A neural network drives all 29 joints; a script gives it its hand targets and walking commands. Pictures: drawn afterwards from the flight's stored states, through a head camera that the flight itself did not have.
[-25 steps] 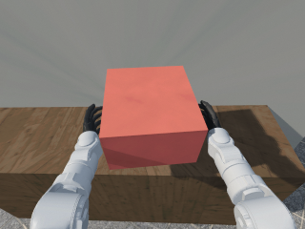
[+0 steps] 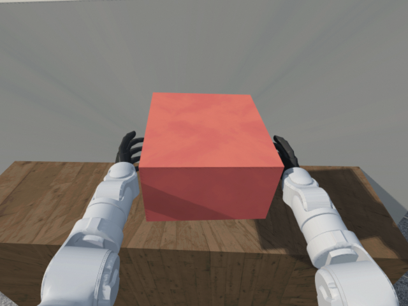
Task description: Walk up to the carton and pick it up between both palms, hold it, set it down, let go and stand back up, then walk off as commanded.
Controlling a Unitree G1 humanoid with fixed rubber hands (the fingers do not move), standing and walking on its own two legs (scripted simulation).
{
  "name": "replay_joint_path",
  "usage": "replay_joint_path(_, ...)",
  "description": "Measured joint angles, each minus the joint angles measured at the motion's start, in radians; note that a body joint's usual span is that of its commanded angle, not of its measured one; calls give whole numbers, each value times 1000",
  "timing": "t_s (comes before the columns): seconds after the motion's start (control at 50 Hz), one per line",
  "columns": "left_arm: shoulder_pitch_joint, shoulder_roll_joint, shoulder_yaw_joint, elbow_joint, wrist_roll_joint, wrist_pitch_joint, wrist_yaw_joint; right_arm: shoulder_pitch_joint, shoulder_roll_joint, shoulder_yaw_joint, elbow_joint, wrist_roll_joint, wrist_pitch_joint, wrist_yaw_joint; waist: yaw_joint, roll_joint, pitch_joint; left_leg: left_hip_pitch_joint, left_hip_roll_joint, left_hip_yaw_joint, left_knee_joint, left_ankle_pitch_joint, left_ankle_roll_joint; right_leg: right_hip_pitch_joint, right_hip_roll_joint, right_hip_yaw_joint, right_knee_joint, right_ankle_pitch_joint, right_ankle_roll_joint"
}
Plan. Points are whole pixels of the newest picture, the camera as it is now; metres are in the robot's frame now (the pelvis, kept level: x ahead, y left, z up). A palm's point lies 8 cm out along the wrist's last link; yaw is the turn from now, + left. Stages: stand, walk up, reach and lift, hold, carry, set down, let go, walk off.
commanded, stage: reach and lift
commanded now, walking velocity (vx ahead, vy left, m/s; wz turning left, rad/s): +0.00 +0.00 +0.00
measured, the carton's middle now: (204, 150) +0.46 +0.01 +0.12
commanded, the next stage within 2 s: hold in 1.12 s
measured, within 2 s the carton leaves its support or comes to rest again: neither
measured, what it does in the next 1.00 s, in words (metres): stands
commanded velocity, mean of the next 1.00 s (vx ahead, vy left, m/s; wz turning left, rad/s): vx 0.00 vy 0.00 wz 0.00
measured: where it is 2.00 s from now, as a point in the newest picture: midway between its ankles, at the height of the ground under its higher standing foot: outside the picture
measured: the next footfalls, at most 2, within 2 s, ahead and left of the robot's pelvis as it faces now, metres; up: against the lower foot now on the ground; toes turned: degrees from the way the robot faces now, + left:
none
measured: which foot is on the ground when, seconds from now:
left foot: down 0.00-1.00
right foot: down 0.00-1.00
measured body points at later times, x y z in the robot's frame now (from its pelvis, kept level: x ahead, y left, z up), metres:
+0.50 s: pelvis -0.01 -0.01 +0.00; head -0.04 -0.01 +0.45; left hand +0.41 +0.18 +0.15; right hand +0.40 -0.17 +0.13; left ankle +0.04 +0.11 -0.72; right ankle +0.05 -0.13 -0.72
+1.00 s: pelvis +0.00 +0.00 +0.01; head -0.04 -0.01 +0.46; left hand +0.41 +0.18 +0.17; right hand +0.40 -0.17 +0.16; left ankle +0.04 +0.11 -0.72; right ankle +0.05 -0.13 -0.72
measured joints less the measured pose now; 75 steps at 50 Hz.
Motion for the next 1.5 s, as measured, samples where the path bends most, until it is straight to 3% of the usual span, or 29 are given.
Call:
replay_joint_path(0.4, -22, 0, -5, -18, 25, 40, 3, -17, 11, -58, 5, -1, 20, 15, 0, -21, 9, 21, -2, 0, -49, 35, 1, 17, 0, 0, -40, 30, 1)
replay_joint_path(0.58, -27, 0, -5, -22, 26, 57, 3, -21, 9, -64, -33, -1, 72, 11, 0, -15, 9, 23, -3, 0, -63, 38, -1, 17, 0, 0, -49, 30, 1)
replay_joint_path(1.02, 9, 2, -4, -199, 81, 194, -3, -21, 1, -64, -151, 2, 182, 5, 0, -15, 13, 73, -5, 0, -83, 39, 3, 74, 0, 0, -82, 36, 1)
replay_joint_path(1.5, -2, 2, 9, -219, 109, 267, -11, -43, 2, -71, -127, 2, 217, 11, 0, -31, 14, 88, -5, -1, -87, 61, 6, 89, 0, 1, -87, 59, 1)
